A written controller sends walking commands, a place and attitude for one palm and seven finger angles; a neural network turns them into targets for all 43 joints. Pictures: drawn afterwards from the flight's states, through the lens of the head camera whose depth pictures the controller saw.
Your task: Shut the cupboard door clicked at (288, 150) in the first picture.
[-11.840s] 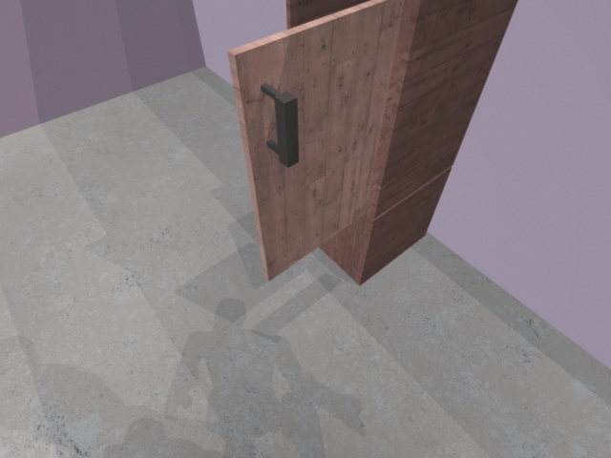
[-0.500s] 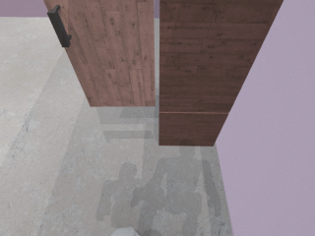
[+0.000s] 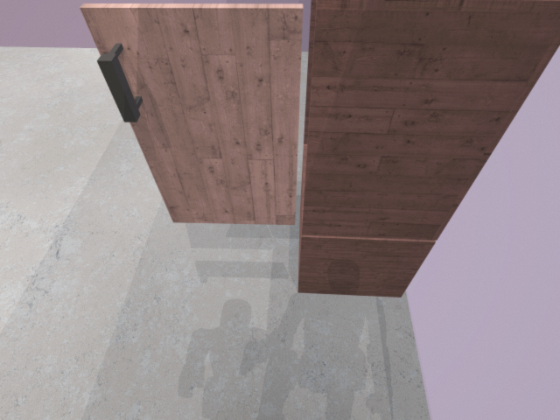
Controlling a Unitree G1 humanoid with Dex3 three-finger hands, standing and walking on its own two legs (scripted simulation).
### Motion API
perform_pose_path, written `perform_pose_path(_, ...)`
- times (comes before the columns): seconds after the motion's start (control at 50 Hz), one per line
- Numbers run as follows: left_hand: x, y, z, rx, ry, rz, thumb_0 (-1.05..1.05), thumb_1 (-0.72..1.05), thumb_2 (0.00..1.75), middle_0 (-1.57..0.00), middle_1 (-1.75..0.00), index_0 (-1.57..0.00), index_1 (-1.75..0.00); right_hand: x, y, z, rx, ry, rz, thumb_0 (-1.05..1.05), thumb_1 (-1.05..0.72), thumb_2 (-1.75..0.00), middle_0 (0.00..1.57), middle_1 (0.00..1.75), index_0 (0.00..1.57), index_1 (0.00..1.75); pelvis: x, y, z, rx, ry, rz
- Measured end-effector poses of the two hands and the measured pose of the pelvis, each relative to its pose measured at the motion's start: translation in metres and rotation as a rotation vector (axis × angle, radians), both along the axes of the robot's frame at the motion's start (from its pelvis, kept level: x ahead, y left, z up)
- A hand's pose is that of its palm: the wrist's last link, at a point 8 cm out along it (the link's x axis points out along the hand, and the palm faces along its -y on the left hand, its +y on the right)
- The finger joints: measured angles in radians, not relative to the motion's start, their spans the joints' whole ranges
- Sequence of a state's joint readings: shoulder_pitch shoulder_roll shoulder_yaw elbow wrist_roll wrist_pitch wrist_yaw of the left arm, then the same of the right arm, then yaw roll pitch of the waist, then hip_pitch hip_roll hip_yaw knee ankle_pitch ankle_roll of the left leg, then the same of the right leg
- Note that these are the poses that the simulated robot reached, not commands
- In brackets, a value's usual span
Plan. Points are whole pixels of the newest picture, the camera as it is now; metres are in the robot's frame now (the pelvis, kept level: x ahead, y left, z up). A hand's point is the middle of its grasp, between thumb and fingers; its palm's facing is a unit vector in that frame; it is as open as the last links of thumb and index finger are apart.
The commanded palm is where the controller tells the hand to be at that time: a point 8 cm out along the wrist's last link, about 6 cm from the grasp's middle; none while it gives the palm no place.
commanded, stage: take the last steps up to it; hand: left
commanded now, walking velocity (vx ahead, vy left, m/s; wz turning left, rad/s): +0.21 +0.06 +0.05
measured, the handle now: (124, 83) +0.64 +0.32 +0.13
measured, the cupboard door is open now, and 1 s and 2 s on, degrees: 91 91 91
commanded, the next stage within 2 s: come to a stop and stand still in 0.18 s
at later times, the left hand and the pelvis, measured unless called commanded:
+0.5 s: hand out of the picture +0.12 +0.21 -0.19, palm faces +0.09 -0.98 -0.17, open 7.3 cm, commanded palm none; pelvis +0.14 +0.04 +0.00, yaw +1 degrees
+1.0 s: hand (190, 390) +0.19 +0.17 -0.17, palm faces +0.04 -0.98 -0.19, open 7.3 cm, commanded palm none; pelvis +0.13 -0.01 +0.00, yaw +1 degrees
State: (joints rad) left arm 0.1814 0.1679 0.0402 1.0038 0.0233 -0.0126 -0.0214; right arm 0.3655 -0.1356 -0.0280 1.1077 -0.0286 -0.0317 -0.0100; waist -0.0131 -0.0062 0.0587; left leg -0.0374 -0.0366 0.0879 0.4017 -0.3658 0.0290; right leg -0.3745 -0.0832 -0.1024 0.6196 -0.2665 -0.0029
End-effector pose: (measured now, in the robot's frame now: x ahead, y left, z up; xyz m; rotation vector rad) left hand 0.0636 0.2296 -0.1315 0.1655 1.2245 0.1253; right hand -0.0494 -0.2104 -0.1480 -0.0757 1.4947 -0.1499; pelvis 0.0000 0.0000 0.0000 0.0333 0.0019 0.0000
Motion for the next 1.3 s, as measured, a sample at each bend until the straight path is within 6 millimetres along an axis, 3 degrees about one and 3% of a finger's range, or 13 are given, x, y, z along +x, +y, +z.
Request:
perform_pose_path(0.04, 0.021, -0.008, -0.004, 0.004, -0.035, 0.000, 0.01, 0.91, 0.90, -0.20, -0.30, -0.20, -0.30, 0.003, -0.004, -0.008, 0.011, 0.041, -0.009, 0.00, -0.90, -0.90, 0.20, 0.30, 0.20, 0.30, 0.014, -0.005, -0.007, -0.010, -0.006, 0.010)
perform_pose_path(0.1, 0.034, -0.015, -0.001, -0.002, -0.054, 0.039, 0.00, 0.91, 0.90, -0.20, -0.30, -0.20, -0.30, 0.024, -0.012, -0.006, 0.007, 0.072, 0.004, 0.01, -0.91, -0.90, 0.20, 0.30, 0.20, 0.30, 0.032, -0.008, -0.004, -0.024, -0.015, 0.033)
perform_pose_path(0.24, 0.034, 0.001, 0.005, 0.016, 0.036, 0.108, -0.01, 0.95, 0.90, -0.20, -0.30, -0.20, -0.30, 0.131, -0.017, 0.013, -0.031, -0.062, 0.061, 0.01, -0.91, -0.90, 0.20, 0.30, 0.19, 0.30, 0.078, -0.002, 0.011, -0.028, 0.011, 0.061)
perform_pose_path(0.38, 0.028, 0.018, -0.020, -0.041, 0.202, 0.148, 0.00, 0.93, 0.90, -0.20, -0.30, -0.20, -0.30, 0.244, 0.007, 0.013, -0.082, -0.238, 0.135, 0.01, -0.92, -0.90, 0.20, 0.30, 0.19, 0.30, 0.129, 0.031, -0.002, -0.052, 0.001, 0.047)
perform_pose_path(0.44, 0.035, 0.026, -0.028, -0.041, 0.254, 0.148, 0.00, 0.92, 0.90, -0.20, -0.30, -0.20, -0.30, 0.275, 0.023, 0.016, -0.096, -0.273, 0.143, 0.00, -0.91, -0.90, 0.20, 0.30, 0.19, 0.30, 0.142, 0.038, -0.004, -0.029, 0.001, 0.032)
perform_pose_path(0.5, 0.050, 0.032, -0.025, -0.032, 0.265, 0.131, 0.00, 0.92, 0.90, -0.20, -0.30, -0.20, -0.30, 0.292, 0.033, 0.018, -0.093, -0.296, 0.134, 0.00, -0.91, -0.90, 0.20, 0.30, 0.20, 0.30, 0.145, 0.041, -0.001, -0.034, 0.005, 0.021)
perform_pose_path(0.62, 0.092, 0.044, -0.012, 0.020, 0.171, 0.099, 0.00, 0.91, 0.90, -0.20, -0.30, -0.20, -0.30, 0.288, 0.025, 0.016, -0.084, -0.287, 0.099, 0.00, -0.91, -0.90, 0.20, 0.30, 0.20, 0.30, 0.138, 0.033, 0.003, -0.046, 0.016, 0.000)
perform_pose_path(0.76, 0.125, 0.034, -0.001, 0.097, 0.014, 0.051, 0.00, 0.91, 0.90, -0.20, -0.30, -0.20, -0.30, 0.253, -0.019, -0.003, -0.072, -0.228, 0.050, 0.00, -0.90, -0.90, 0.20, 0.30, 0.20, 0.30, 0.131, 0.005, -0.008, -0.013, 0.012, -0.001)
perform_pose_path(0.9, 0.123, 0.003, 0.002, 0.056, 0.029, 0.024, 0.00, 0.91, 0.90, -0.20, -0.30, -0.20, -0.30, 0.214, -0.047, 0.005, -0.093, -0.131, 0.011, 0.01, -0.91, -0.90, 0.20, 0.30, 0.20, 0.30, 0.132, -0.007, 0.001, -0.021, 0.004, 0.012)
perform_pose_path(1.04, 0.118, -0.011, -0.013, -0.012, 0.051, 0.057, 0.00, 0.93, 0.90, -0.20, -0.30, -0.20, -0.30, 0.186, -0.036, 0.013, -0.110, -0.062, 0.035, 0.00, -0.91, -0.90, 0.20, 0.30, 0.19, 0.30, 0.134, -0.009, 0.002, -0.040, 0.006, 0.020)
perform_pose_path(1.3, 0.085, 0.001, -0.001, 0.044, 0.105, 0.023, 0.00, 0.92, 0.90, -0.20, -0.30, -0.20, -0.30, 0.187, -0.009, 0.001, -0.034, -0.167, 0.042, 0.01, -0.93, -0.90, 0.20, 0.30, 0.20, 0.30, 0.132, 0.001, 0.003, -0.031, -0.015, 0.001)
